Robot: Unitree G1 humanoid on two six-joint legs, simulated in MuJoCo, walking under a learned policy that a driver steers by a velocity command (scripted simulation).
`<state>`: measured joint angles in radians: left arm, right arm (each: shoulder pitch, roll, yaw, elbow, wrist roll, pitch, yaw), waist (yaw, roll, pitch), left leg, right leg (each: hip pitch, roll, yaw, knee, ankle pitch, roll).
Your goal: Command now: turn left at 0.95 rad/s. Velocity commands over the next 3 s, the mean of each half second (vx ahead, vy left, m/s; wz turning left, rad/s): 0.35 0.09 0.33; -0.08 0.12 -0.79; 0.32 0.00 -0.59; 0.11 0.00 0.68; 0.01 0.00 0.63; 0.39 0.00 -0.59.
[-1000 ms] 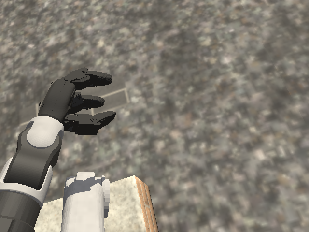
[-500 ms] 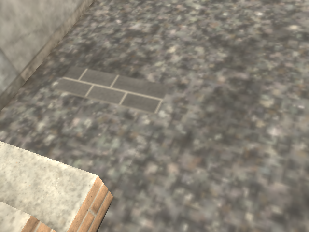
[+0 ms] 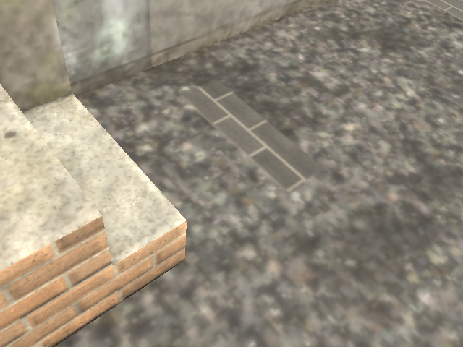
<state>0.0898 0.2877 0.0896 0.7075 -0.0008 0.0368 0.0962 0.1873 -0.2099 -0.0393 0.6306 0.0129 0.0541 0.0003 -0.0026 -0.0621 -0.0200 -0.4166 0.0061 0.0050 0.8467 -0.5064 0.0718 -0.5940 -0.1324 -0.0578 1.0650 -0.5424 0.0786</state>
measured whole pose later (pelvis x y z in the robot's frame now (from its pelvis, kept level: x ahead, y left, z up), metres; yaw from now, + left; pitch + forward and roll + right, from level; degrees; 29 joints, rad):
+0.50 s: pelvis +0.14 +0.02 +0.04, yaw +9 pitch +3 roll -1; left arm 0.36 0.24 0.05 0.76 -0.02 -0.12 0.02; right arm 0.14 -0.24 -0.02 0.63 -0.05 -0.07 0.00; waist 0.06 0.03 0.05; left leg -0.67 -0.04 -0.07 1.33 -0.35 0.00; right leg -0.19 0.08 0.11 0.43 -0.26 -0.04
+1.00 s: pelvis +0.22 +0.12 +0.03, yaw -18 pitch +1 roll -1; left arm 0.19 0.33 0.08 0.55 -0.02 0.10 0.05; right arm 0.00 -0.22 -0.03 0.67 -0.03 0.01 -0.07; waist 0.02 -0.06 0.12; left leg -0.40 0.07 0.10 0.47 -0.10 0.03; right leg -0.51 0.00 0.03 1.19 -0.40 0.10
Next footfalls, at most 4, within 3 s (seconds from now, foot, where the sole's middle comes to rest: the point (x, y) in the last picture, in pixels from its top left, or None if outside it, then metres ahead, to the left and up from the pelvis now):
0.34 right None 0.15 -0.09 -0.74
0.72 left None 0.39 0.20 -0.74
1.18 right None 0.14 0.01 -0.74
1.64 left None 0.44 0.08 -0.74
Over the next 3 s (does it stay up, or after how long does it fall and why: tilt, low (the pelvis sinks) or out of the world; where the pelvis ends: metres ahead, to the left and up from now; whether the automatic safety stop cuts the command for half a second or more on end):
stays up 0.50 -0.11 0.02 its command is cut before an obstacle after 0.1 s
